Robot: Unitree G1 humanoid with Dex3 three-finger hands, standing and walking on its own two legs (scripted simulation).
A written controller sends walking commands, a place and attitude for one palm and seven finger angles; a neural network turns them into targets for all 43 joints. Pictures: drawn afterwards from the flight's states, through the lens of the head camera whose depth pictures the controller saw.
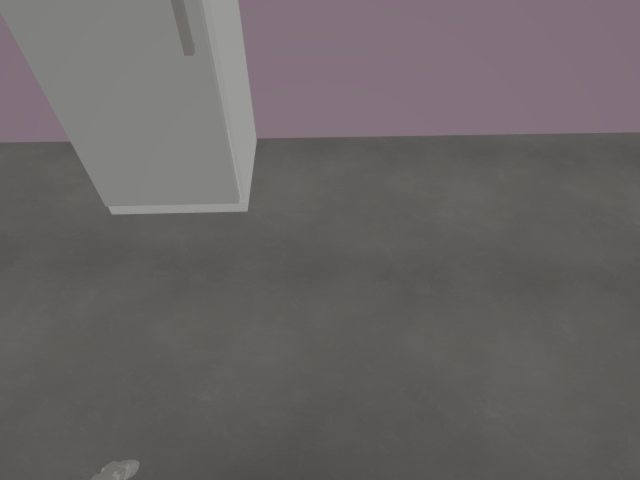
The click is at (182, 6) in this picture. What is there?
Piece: fridge door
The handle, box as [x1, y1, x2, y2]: [171, 0, 194, 55]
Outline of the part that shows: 171,0 184,55 193,55 194,44 191,39 183,0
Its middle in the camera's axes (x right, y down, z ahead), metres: -0.41 -0.69 +1.09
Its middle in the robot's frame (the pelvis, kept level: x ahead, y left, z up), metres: +1.27 +0.49 +0.15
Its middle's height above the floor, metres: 0.92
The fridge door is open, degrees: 0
